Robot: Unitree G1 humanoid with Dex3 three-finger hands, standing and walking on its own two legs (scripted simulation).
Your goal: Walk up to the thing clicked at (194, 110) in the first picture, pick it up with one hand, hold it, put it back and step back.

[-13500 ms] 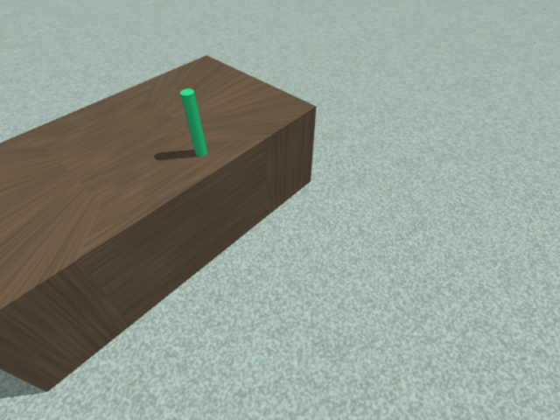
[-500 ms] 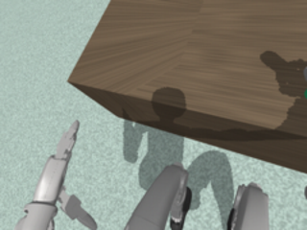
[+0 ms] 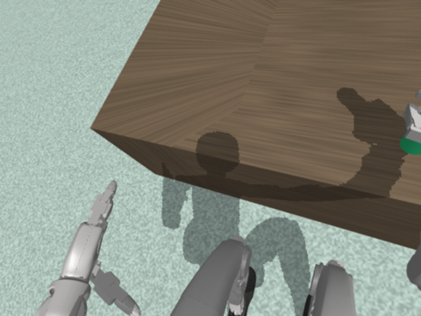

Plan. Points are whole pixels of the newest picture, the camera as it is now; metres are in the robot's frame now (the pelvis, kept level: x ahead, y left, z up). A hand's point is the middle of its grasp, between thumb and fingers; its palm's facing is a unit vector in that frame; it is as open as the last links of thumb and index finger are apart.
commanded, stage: settle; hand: right
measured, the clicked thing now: out of the picture +0.52 -0.23 +0.00
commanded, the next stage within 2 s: lift in 0.30 s
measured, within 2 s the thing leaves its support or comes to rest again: neither
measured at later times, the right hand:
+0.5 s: hand out of the picture +0.51 -0.22 +0.00, palm faces +0.21 +0.98 -0.02, open 5.5 cm
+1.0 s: hand out of the picture +0.45 -0.22 +0.07, palm faces +0.22 +0.98 -0.02, open 5.5 cm
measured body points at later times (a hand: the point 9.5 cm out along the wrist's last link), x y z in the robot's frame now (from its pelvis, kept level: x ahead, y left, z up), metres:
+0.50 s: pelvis +0.01 -0.01 +0.02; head +0.17 -0.08 +0.43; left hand +0.18 +0.26 +0.08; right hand +0.50 -0.28 +0.00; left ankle +0.06 +0.12 -0.57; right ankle +0.05 -0.12 -0.57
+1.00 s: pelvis +0.02 -0.01 +0.06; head +0.12 -0.05 +0.50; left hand +0.19 +0.25 +0.09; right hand +0.43 -0.27 +0.07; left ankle +0.06 +0.12 -0.57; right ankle +0.05 -0.12 -0.57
